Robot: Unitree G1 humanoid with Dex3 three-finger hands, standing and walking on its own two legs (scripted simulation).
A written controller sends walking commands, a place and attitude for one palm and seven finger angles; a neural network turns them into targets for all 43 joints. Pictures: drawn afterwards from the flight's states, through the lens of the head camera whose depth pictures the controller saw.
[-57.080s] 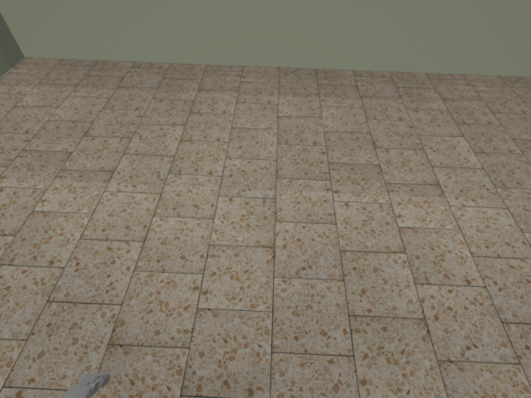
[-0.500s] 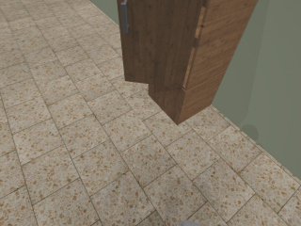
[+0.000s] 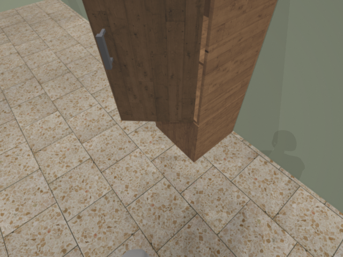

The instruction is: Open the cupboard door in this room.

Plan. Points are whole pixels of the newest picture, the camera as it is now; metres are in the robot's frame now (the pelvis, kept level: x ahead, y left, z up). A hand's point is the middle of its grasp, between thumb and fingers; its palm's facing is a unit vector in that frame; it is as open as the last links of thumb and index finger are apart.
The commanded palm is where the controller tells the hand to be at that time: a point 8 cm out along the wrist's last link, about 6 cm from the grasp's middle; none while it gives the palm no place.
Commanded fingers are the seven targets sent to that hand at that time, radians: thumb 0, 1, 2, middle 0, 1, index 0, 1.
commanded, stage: take the last steps up to it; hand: left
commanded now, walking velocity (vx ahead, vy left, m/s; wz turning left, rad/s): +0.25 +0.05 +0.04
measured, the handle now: (106, 49) +0.75 +0.27 +0.07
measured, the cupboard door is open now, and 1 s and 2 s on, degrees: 47 47 47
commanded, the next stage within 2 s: come to a stop and stand still in 0.22 s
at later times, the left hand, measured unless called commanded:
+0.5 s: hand (97, 255) +0.15 +0.22 -0.18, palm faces +0.06 -0.99 -0.16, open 7.3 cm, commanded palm none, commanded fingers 0.00 0.90 0.90 -0.20 -0.30 -0.20 -0.30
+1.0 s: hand (103, 233) +0.21 +0.22 -0.18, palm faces +0.05 -0.98 -0.19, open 7.3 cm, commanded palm none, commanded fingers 0.00 0.90 0.90 -0.20 -0.30 -0.20 -0.30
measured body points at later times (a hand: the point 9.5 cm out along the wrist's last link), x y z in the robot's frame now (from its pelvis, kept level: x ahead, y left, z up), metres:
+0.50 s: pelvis +0.15 +0.05 +0.00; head +0.18 +0.07 +0.44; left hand +0.15 +0.27 -0.17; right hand +0.23 -0.17 -0.15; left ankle +0.18 +0.14 -0.74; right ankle +0.14 -0.07 -0.71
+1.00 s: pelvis +0.15 +0.03 -0.01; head +0.18 +0.04 +0.44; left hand +0.21 +0.27 -0.17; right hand +0.20 -0.21 -0.16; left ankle +0.13 +0.15 -0.74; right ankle +0.16 -0.08 -0.74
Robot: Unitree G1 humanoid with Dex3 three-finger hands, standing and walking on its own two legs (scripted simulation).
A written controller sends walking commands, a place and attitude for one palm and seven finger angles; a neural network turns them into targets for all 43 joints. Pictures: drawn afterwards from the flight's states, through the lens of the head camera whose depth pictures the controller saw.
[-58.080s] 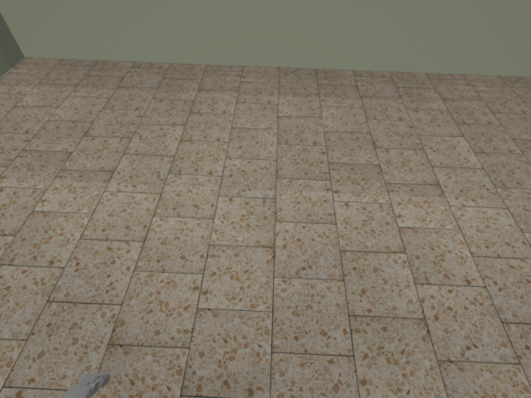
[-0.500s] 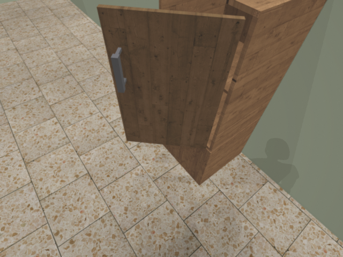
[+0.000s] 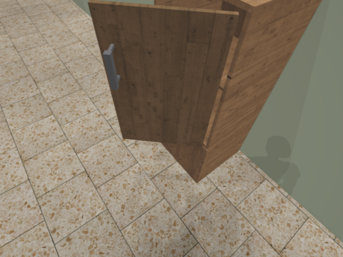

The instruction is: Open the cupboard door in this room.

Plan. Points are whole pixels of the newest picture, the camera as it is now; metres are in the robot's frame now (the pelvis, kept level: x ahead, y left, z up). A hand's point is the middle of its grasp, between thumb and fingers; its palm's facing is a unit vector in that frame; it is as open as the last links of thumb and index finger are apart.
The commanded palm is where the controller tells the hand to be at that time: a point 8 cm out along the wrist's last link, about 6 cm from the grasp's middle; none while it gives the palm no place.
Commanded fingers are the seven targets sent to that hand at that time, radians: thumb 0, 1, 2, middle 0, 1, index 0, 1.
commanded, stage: come to a stop and stand still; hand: left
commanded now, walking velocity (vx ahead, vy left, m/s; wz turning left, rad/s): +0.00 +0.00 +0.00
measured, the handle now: (113, 67) +0.61 +0.22 +0.08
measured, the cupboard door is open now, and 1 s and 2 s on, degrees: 47 47 47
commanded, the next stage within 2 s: look again from close up in 0.34 s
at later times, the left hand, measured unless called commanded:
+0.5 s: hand out of the picture -0.01 +0.18 -0.17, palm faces -0.02 -0.98 -0.18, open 7.4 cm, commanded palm none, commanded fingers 0.00 0.90 0.90 -0.20 -0.30 -0.20 -0.30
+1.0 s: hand out of the picture +0.05 +0.17 -0.16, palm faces -0.04 -0.97 -0.24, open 7.3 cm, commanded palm none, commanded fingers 0.00 0.90 0.90 -0.20 -0.30 -0.20 -0.30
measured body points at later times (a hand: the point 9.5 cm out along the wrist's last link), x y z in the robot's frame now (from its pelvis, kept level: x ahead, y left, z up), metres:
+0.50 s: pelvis +0.00 +0.01 +0.01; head +0.02 +0.02 +0.46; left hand -0.01 +0.23 -0.16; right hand +0.01 -0.22 -0.15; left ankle -0.02 +0.11 -0.73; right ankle +0.01 -0.11 -0.73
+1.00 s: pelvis +0.02 -0.01 +0.01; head +0.03 -0.03 +0.45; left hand +0.06 +0.22 -0.14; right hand +0.01 -0.22 -0.16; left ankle -0.02 +0.11 -0.73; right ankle +0.01 -0.11 -0.73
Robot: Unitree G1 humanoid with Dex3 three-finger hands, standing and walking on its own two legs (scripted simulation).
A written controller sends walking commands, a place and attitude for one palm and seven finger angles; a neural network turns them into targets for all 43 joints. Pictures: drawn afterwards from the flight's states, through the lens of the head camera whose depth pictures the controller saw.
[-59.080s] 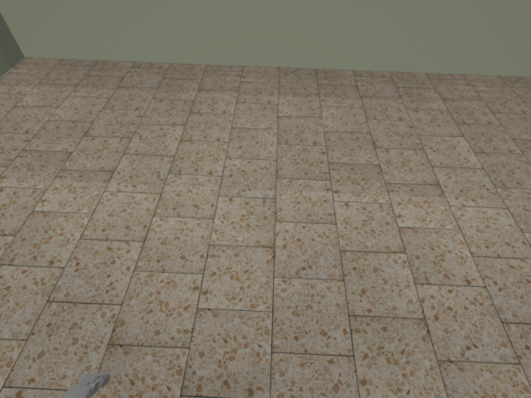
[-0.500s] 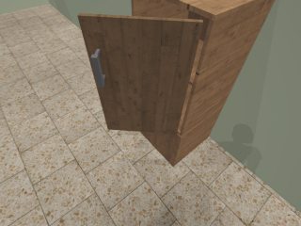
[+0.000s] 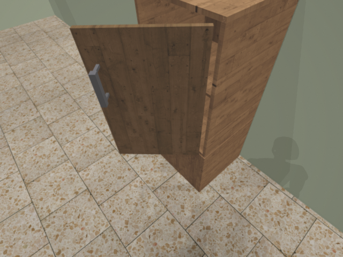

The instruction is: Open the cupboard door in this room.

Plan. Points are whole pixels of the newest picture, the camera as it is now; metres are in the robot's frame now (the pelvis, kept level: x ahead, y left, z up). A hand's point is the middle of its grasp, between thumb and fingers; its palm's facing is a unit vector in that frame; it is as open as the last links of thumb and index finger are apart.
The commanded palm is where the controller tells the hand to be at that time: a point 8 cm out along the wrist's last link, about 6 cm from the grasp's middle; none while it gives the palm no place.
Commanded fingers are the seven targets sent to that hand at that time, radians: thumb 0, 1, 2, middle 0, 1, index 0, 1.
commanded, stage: raise the hand with hooked fingers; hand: left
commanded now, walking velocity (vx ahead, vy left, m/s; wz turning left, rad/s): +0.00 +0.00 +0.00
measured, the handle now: (100, 86) +0.58 +0.26 +0.08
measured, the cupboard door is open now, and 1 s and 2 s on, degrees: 47 47 47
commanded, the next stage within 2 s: none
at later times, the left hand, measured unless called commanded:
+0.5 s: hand out of the picture +0.13 +0.20 -0.05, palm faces +0.03 -1.00 +0.02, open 8.7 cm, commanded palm +0.12 +0.26 -0.03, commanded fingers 0.00 0.36 0.67 -0.24 -0.64 -0.24 -0.64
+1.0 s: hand (59, 222) +0.19 +0.25 +0.02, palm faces +0.08 -0.99 -0.08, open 11.7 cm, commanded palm +0.16 +0.30 +0.03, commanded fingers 0.00 -0.22 0.42 -0.28 -1.02 -0.28 -1.02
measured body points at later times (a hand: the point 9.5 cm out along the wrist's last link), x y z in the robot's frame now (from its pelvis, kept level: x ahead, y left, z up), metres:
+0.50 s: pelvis -0.05 -0.02 -0.06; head -0.01 +0.00 +0.39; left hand +0.12 +0.25 -0.05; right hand +0.20 -0.27 -0.07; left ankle -0.04 +0.12 -0.74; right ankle -0.01 -0.10 -0.74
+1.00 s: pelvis -0.05 +0.02 -0.05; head -0.01 +0.02 +0.40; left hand +0.18 +0.31 +0.03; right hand +0.09 -0.22 -0.13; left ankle -0.04 +0.12 -0.74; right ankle -0.01 -0.10 -0.74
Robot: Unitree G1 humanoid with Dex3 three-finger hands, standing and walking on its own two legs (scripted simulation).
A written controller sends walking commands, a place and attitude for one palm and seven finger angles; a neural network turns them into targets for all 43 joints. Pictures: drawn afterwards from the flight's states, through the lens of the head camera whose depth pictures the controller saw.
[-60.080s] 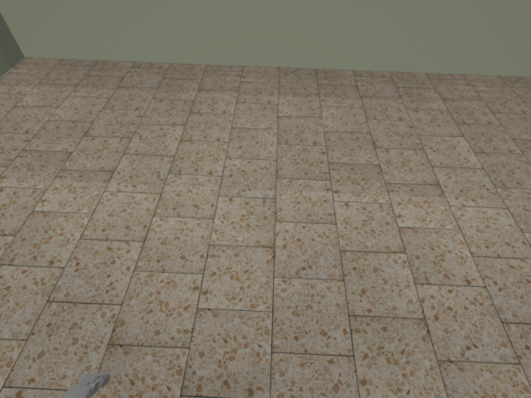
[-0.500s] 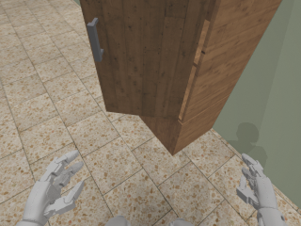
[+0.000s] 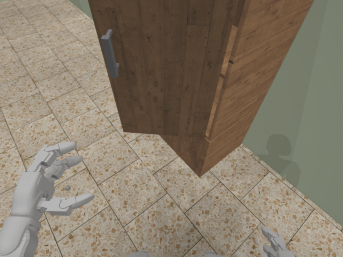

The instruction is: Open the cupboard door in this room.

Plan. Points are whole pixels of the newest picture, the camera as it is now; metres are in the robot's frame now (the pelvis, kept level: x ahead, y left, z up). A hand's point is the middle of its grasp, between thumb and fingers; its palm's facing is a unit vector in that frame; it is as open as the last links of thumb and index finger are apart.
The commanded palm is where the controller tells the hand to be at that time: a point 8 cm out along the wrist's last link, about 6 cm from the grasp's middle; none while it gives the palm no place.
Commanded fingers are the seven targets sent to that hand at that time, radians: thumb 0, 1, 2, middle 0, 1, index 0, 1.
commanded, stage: raise the hand with hooked fingers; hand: left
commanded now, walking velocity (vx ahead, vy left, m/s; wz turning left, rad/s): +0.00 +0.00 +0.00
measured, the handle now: (112, 54) +0.63 +0.22 +0.12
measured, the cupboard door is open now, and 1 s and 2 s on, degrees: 47 47 47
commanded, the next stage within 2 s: move the hooked fingers beside the handle in 1.16 s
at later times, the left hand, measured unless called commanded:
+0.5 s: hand (51, 154) +0.29 +0.26 +0.12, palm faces +0.02 -1.00 -0.05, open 13.9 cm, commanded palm +0.26 +0.31 +0.13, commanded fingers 0.00 -0.50 0.30 -0.30 -1.20 -0.30 -1.20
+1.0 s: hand (56, 138) +0.31 +0.25 +0.14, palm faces +0.03 -1.00 -0.04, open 14.0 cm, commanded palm +0.28 +0.29 +0.14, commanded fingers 0.00 -0.50 0.30 -0.30 -1.20 -0.30 -1.20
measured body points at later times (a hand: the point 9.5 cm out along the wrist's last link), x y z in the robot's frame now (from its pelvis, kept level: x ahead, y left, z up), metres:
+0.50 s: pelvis +0.02 -0.01 +0.02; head +0.04 -0.01 +0.47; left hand +0.28 +0.31 +0.12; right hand +0.20 -0.23 -0.05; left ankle +0.01 +0.10 -0.69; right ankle +0.04 -0.12 -0.69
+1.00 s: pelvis +0.02 -0.02 +0.03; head +0.03 -0.03 +0.48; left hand +0.30 +0.30 +0.14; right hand +0.17 -0.27 -0.05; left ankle +0.01 +0.10 -0.69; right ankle +0.04 -0.12 -0.69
